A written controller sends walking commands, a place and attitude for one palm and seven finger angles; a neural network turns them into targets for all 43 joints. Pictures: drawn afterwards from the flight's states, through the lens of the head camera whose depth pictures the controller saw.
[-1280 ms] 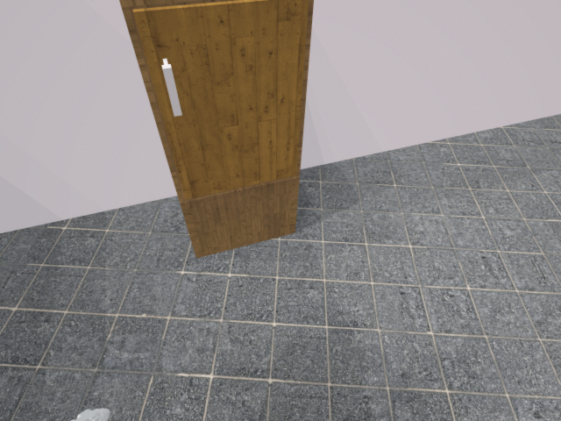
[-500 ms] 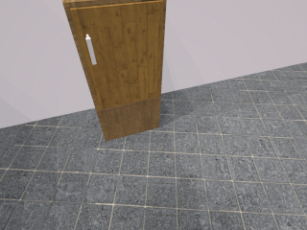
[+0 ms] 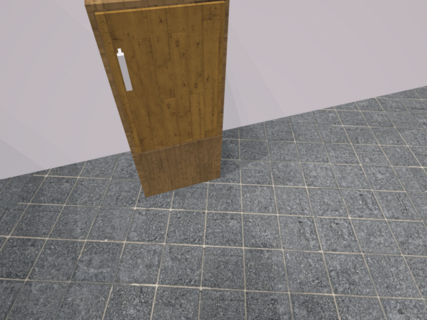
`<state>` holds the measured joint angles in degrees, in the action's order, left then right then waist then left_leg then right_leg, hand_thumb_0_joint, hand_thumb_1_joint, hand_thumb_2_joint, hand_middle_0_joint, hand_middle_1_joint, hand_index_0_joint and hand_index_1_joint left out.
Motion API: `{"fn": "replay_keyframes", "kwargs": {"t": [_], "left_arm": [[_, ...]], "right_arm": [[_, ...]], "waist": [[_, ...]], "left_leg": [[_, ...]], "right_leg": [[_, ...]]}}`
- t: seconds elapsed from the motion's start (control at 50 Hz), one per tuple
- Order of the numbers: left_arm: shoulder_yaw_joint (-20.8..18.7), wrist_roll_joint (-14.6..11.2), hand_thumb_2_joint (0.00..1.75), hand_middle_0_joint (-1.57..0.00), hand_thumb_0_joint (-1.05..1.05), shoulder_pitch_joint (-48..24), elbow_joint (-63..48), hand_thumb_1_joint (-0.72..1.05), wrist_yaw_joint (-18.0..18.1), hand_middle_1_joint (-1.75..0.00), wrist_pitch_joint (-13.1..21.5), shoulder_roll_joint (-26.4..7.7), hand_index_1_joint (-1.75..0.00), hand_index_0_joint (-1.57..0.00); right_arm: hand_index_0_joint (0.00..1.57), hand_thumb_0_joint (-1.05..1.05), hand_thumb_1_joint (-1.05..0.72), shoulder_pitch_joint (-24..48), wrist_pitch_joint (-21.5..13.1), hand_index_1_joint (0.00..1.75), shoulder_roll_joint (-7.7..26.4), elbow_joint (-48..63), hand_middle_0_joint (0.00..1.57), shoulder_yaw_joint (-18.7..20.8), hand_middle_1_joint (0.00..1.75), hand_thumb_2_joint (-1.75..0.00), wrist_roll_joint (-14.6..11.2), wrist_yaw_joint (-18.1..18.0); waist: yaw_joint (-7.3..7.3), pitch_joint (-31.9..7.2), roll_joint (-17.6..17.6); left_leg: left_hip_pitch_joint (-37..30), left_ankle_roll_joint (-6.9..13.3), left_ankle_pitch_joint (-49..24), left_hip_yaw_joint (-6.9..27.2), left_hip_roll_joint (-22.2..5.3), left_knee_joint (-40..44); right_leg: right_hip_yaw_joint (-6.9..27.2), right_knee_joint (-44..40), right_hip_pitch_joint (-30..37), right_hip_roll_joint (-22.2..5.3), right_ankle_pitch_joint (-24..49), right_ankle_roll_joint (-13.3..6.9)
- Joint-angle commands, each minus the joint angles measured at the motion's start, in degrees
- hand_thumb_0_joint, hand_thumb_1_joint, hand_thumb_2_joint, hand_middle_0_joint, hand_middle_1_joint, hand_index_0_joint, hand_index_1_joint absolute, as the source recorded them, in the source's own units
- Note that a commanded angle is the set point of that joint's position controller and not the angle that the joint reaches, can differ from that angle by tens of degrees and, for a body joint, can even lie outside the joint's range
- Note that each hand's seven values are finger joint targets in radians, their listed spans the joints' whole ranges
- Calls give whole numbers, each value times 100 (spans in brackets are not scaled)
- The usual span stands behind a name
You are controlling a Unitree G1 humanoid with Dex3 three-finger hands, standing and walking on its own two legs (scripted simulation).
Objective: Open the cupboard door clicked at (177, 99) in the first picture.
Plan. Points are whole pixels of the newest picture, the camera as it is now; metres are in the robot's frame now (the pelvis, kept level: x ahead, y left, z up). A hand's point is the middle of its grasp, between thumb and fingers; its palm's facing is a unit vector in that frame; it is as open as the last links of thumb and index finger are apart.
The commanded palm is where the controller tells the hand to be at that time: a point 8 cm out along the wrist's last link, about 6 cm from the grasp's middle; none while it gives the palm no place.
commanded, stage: look at it before walking up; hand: left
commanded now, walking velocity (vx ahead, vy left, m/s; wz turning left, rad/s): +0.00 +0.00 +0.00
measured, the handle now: (124, 69) +0.85 +0.36 +0.03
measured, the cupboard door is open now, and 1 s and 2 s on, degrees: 0 0 0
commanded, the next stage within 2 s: turn to face it in 0.16 s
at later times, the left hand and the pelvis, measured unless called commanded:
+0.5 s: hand out of the picture +0.07 +0.24 -0.17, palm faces +0.04 -0.95 -0.32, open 7.4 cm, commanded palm none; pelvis +0.00 +0.00 -0.01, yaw +4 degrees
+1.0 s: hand out of the picture -0.02 +0.23 -0.17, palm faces +0.26 -0.94 -0.23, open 7.4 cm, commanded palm none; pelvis -0.03 +0.02 +0.00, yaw +15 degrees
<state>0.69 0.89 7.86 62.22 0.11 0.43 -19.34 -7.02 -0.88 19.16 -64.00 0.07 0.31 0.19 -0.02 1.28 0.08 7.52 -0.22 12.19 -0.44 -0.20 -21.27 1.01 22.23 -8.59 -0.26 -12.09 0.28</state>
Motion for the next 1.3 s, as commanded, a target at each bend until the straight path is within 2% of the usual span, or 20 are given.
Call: {"fn": "replay_keyframes", "kwargs": {"t": [0.0, 0.28, 0.38, 0.46, 0.52, 0.54, 0.58, 0.6, 0.62, 0.64, 0.66, 0.7, 0.76, 0.94, 1.04, 1.06, 1.1, 1.14, 1.2, 1.28], "left_arm": [[-262, -19, 90, -20, 0, -228, -386, 90, 59, -30, 121, -1195, -30, -20], [-277, -24, 90, -20, 0, -210, -385, 90, 64, -30, 111, -1205, -30, -20], [-233, -29, 90, -20, 0, 209, -461, 90, 154, -30, -111, -616, -30, -20], [-373, 2, 90, -20, 0, 362, -744, 90, 178, -30, -162, -806, -30, -20], [-453, 65, 90, -20, 0, 341, -991, 90, 223, -30, -147, -864, -30, -20], [-460, 96, 90, -20, 0, 241, -1059, 90, 225, -30, -140, -832, -30, -20], [-478, 76, 90, -20, 0, 110, -1143, 90, 211, -30, -134, -757, -30, -20], [-472, 26, 90, -20, 0, 131, -1169, 90, 197, -30, -158, -643, -30, -20], [-438, -30, 90, -20, 0, 302, -1284, 90, 173, -30, -223, -285, -30, -20], [-379, -20, 90, -20, 0, 145, -1447, 90, 173, -30, -237, -45, -30, -20], [-413, 12, 90, -20, 0, -5, -1357, 90, 214, -30, -298, -118, -30, -20], [-451, 25, 90, -20, 0, 106, -1186, 90, 145, -30, -263, -99, -30, -20], [-444, 16, 90, -20, 0, 398, -986, 90, 114, -30, -246, 143, -30, -20], [-401, -18, 90, -20, 0, 380, -964, 90, 157, -30, -228, 422, -30, -20], [-391, -40, 90, -20, 0, 987, -759, 90, 217, -30, -138, 419, -30, -20], [-407, -21, 90, -20, 0, 1119, -724, 90, 239, -30, -88, 306, -30, -20], [-464, 70, 90, -20, 0, 1093, -763, 90, 255, -30, 12, -315, -30, -20], [-428, 43, 90, -20, 0, 985, -742, 90, 212, -30, 48, -41, -30, -20], [-361, 60, 90, -20, 0, 1022, -598, 90, 153, -30, 122, 264, -30, -20], [-382, 99, 90, -20, 0, 1611, -344, 90, 119, -30, 183, 293, -30, -20]], "right_arm": [[20, 0, -90, 305, -111, 30, 1189, 397, 20, 202, 30, -90, 11, -99], [20, 0, -90, 333, -104, 30, 1200, 423, 20, 195, 30, -90, 12, -92], [20, 0, -90, -6, 103, 30, 532, 530, 20, 106, 30, -90, 30, -63], [20, 0, -90, -119, 215, 30, 449, 834, 20, 213, 30, -90, 35, -41], [20, 0, -90, -258, 286, 30, 268, 1035, 20, 316, 30, -90, 39, -43], [20, 0, -90, -319, 286, 30, 194, 1050, 20, 334, 30, -90, 23, -23], [20, 0, -90, -729, 237, 30, 29, 990, 20, 326, 30, -90, 2, 12], [20, 0, -90, -983, 191, 30, 87, 952, 20, 336, 30, -90, 24, 17], [20, 0, -90, -1117, 130, 30, 508, 1004, 20, 411, 30, -90, 101, 7], [20, 0, -90, -1183, 142, 30, 841, 1024, 20, 489, 30, -90, 111, -20], [20, 0, -90, -1245, 128, 30, 722, 977, 20, 491, 30, -90, 96, -96], [20, 0, -90, -796, 106, 30, 465, 1074, 20, 428, 30, -90, 85, -142], [20, 0, -90, -803, 61, 30, 239, 1044, 20, 405, 30, -90, 71, -179], [20, 0, -90, -1063, 139, 30, 171, 869, 20, 483, 30, -90, 102, -191], [20, 0, -90, -800, 167, 30, 122, 887, 20, 484, 30, -90, 61, -140], [20, 0, -90, -759, 161, 30, -10, 908, 20, 469, 30, -90, 24, -116], [20, 0, -90, -774, 166, 30, -551, 1058, 20, 354, 30, -90, 13, -75], [20, 0, -90, -606, 271, 30, -328, 974, 20, 426, 30, -90, 126, -56], [20, 0, -90, -855, 212, 30, -426, 727, 20, 448, 30, -90, 161, 33], [20, 0, -90, -419, 123, 30, -542, 847, 20, 417, 30, -90, 159, 36]], "waist": [[-2, -303, 12], [6, -332, -23], [65, -272, -4], [102, -285, 577], [68, -135, 1250], [8, -65, 1132], [-197, -213, 890], [-283, -384, 473], [-285, -328, -1072], [-293, -140, -1765], [-352, -169, -1329], [-95, -71, -634], [-72, -269, -592], [-216, -278, -768], [67, -328, -677], [145, -283, -318], [102, -43, 1493], [104, 420, 1421], [-66, 605, 787], [152, 722, 817]], "left_leg": [[-122, 177, -852, 514, -675, 325], [-100, 183, -1141, 549, -668, 279], [537, 125, -1378, 616, -594, -233], [1119, 65, -741, 458, -219, -1209], [1372, -50, 1470, 49, -54, -2619], [1287, -77, 1644, -23, -128, -2687], [841, -96, 928, -162, -195, -1551], [227, -35, -70, -53, -241, -770], [-51, 411, -1273, 1598, -1240, 9], [232, 1057, -1818, 2611, -2087, 615], [472, 1059, -1096, 2761, -1966, 759], [515, 1039, -513, 2280, -1636, 676], [211, 999, -1066, 1627, -1247, 540], [70, 1097, -1364, 1893, -1239, 446], [804, 803, -991, 1826, -944, 112], [1231, 561, -529, 1623, -682, -204], [2094, -27, 1416, 356, 320, -1788], [2089, 34, 1382, 425, 27, -2932], [2199, -2, 834, -17, -177, -3550], [2200, -73, 974, -344, -425, -2950]], "right_leg": [[538, -348, -16, -636, 904, -184], [422, -271, 112, -687, 1127, -152], [163, 270, 89, -788, 1137, -1], [531, 121, -10, -1388, 874, -354], [839, -136, -346, -2164, 1489, -1024], [626, -51, -476, -2153, 1750, -1057], [99, 638, -427, -1902, 2040, -750], [-258, 1247, -748, -1644, 1599, -418], [-782, 2411, -1672, -770, -219, 127], [-598, 3416, -2054, -298, -2389, 298], [-27, 3966, -2064, -372, -2154, 214], [93, 4258, -2257, -513, -1438, 224], [-83, 3911, -2053, -450, -1097, 303], [-203, 2359, -1405, -195, -1366, 277], [-255, 581, -90, -110, -389, 201], [-93, -145, 422, -313, 9, 171], [1806, -1063, 258, -2196, -366, -637], [1904, -1491, -622, -1894, -2054, -872], [978, -1338, -528, -1354, -1705, -737], [910, -1296, -346, -1364, -1398, -944]]}}
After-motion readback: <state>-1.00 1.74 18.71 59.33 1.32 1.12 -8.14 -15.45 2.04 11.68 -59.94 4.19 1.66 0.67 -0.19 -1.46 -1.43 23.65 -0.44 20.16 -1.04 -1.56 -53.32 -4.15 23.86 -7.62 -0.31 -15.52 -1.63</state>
